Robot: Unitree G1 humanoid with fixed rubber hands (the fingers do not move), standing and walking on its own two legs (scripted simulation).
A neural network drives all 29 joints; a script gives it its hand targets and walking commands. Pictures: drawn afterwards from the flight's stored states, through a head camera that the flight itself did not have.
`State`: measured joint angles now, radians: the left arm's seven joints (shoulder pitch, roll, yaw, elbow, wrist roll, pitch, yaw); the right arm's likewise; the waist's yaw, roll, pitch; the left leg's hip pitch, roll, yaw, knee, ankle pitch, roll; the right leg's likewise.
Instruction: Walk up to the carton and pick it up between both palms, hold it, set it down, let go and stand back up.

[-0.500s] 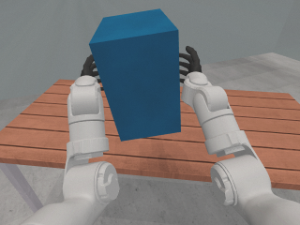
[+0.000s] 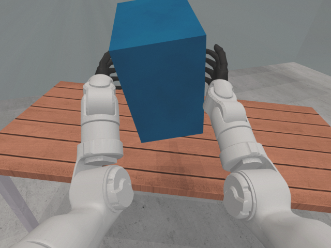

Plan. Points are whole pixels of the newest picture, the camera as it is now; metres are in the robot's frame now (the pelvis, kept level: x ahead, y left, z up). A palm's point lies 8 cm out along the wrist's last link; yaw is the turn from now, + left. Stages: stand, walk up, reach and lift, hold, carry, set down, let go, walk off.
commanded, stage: set down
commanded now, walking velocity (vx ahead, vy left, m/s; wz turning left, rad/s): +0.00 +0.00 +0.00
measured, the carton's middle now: (161, 70) +0.46 -0.01 +0.27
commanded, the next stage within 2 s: none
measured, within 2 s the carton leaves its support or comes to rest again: neither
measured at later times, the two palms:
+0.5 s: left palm (125, 103) +0.41 +0.08 +0.20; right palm (225, 104) +0.37 -0.17 +0.22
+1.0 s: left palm (122, 118) +0.42 +0.09 +0.15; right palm (214, 113) +0.39 -0.16 +0.18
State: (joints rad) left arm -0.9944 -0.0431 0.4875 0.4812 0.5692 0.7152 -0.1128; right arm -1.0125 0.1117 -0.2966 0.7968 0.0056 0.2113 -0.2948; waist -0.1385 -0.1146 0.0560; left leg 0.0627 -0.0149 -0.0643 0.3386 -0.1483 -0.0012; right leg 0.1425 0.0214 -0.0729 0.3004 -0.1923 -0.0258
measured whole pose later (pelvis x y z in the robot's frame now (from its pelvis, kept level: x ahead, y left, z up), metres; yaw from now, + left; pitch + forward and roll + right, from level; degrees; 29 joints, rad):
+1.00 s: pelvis +0.02 +0.01 +0.00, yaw -1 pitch -9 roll -1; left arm -0.78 -0.07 0.33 0.65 0.35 0.45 0.09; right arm -0.86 0.11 -0.39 0.95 -0.08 -0.10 -0.19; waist -0.13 -0.10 0.07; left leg -0.02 -0.01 -0.02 0.35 -0.17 0.00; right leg 0.06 0.01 -0.08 0.29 -0.19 -0.02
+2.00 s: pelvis +0.04 +0.01 +0.00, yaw -5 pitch +0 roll +0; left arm -0.88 -0.08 0.43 0.96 0.33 0.22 0.14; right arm -0.85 0.11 -0.55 0.99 -0.25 -0.13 -0.14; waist -0.13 -0.06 -0.04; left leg -0.17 0.00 0.06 0.34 -0.18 0.02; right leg -0.13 0.01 -0.05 0.32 -0.19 -0.01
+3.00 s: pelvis +0.05 +0.01 +0.00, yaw -7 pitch +15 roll +0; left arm -0.96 -0.01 0.47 1.21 0.32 -0.03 0.13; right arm -0.84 0.17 -0.71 0.95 -0.46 -0.20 -0.10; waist -0.13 -0.01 -0.15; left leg -0.44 0.02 0.09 0.35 -0.17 0.01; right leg -0.42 0.00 -0.08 0.35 -0.18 -0.02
